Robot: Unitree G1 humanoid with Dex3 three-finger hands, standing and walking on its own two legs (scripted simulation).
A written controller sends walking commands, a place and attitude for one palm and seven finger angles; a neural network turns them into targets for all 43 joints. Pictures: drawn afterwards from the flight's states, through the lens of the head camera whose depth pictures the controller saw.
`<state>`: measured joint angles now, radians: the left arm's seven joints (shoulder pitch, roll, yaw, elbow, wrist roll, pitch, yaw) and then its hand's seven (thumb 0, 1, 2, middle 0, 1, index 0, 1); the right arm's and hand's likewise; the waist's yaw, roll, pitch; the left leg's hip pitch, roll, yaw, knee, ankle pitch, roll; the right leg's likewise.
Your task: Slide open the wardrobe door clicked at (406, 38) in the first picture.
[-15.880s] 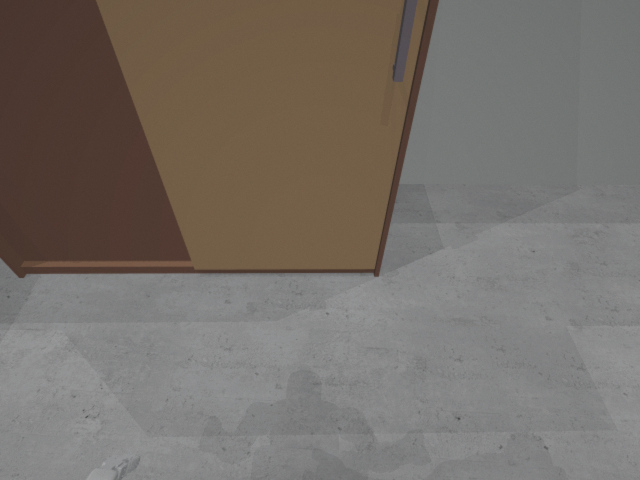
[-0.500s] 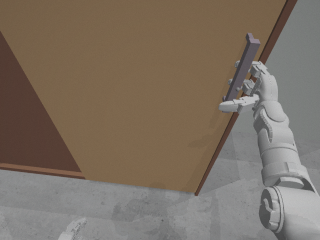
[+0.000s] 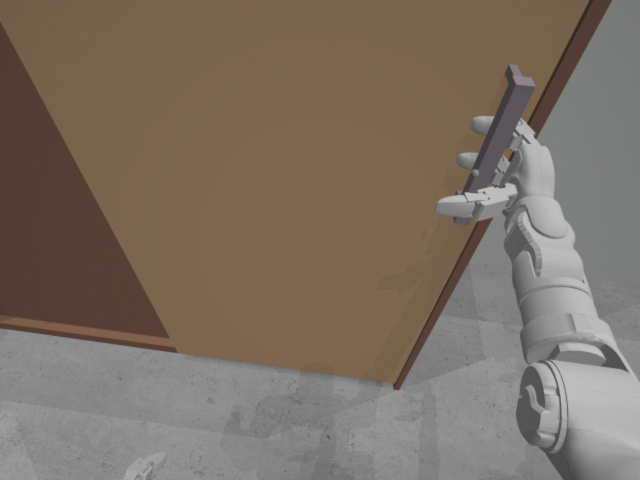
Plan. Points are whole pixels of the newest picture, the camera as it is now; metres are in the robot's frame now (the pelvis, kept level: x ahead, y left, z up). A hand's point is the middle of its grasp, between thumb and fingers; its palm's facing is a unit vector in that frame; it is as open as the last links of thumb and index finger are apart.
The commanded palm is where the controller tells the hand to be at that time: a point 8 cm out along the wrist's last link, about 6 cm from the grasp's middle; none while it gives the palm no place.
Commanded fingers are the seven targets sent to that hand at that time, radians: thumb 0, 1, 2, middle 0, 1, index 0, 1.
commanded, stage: slide the fingers in behind the handle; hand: right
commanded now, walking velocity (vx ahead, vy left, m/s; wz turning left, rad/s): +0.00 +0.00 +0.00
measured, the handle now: (484, 152) +0.51 -0.16 +0.17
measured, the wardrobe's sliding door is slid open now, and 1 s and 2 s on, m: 0.00 0.00 0.00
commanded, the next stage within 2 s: grip the handle and tug to test in 0.24 s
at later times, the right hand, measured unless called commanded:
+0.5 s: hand (487, 177) +0.45 -0.14 +0.18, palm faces +0.02 +1.00 +0.02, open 13.5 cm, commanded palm +0.42 -0.20 +0.17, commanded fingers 0.00 0.08 -0.48 0.34 1.26 0.34 1.26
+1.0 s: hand (485, 173) +0.46 -0.14 +0.18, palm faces +0.03 +1.00 +0.02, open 6.6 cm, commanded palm +0.42 -0.20 +0.17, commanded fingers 0.00 -0.90 -0.90 0.45 1.40 0.45 1.40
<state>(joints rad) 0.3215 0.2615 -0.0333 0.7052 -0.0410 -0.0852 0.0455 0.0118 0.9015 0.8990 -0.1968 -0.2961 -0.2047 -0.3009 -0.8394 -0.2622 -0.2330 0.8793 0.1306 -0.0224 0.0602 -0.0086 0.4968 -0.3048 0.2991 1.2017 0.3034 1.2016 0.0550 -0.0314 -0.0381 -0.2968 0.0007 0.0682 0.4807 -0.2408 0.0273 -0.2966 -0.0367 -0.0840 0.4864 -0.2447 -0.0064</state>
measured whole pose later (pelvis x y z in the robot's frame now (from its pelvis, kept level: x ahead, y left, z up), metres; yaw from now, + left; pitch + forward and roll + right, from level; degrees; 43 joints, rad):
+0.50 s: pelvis +0.00 -0.01 +0.00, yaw +0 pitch +3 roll +0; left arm 0.31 0.26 -0.03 0.69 -0.05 -0.09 0.04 0.01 0.90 0.90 -0.20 -0.30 -0.20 -0.30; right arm -0.81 -0.26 -0.22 0.83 0.15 0.00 0.07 -0.01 0.41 -0.34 0.29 1.20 0.29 1.20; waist 0.04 -0.03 -0.04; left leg -0.28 0.01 0.06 0.47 -0.24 0.02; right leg -0.29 -0.03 -0.09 0.49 -0.25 -0.02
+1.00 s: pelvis +0.01 -0.01 +0.00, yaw +0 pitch +3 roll +0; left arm 0.31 0.25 -0.03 0.69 -0.04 -0.07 0.04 0.01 0.90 0.90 -0.20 -0.30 -0.21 -0.30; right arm -0.77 -0.24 -0.21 0.75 0.15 0.05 0.05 0.01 -0.59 -0.77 0.34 1.32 0.35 1.32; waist 0.04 -0.03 -0.05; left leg -0.26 0.01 0.06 0.46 -0.24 0.01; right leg -0.27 -0.03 -0.09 0.47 -0.26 -0.02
